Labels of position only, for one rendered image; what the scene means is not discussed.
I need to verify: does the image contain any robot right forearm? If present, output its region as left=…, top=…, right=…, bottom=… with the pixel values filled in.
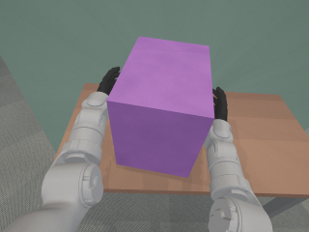
left=204, top=119, right=263, bottom=208

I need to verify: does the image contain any table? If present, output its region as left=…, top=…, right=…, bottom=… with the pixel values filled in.
left=53, top=83, right=309, bottom=218

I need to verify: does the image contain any robot left hand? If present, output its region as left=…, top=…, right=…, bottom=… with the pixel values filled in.
left=97, top=67, right=121, bottom=96

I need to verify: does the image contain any carton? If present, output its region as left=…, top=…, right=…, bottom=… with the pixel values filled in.
left=106, top=36, right=215, bottom=178

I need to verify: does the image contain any robot right hand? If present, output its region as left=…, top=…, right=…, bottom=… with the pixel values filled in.
left=212, top=87, right=228, bottom=122

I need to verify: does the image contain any robot left forearm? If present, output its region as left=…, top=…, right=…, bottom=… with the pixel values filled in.
left=42, top=91, right=109, bottom=202

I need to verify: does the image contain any left robot upper arm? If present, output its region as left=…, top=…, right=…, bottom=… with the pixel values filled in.
left=2, top=161, right=104, bottom=232

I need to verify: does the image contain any right robot upper arm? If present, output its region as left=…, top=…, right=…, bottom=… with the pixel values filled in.
left=208, top=196, right=273, bottom=232

